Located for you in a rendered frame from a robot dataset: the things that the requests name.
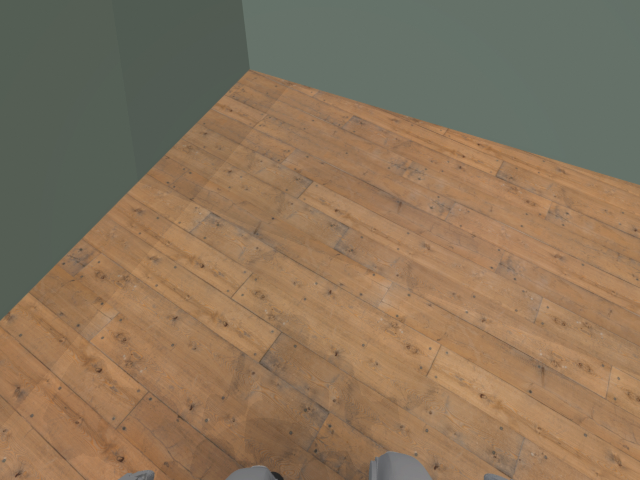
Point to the robot right thigh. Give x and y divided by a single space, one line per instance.
397 466

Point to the left robot shin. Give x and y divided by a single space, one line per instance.
259 466

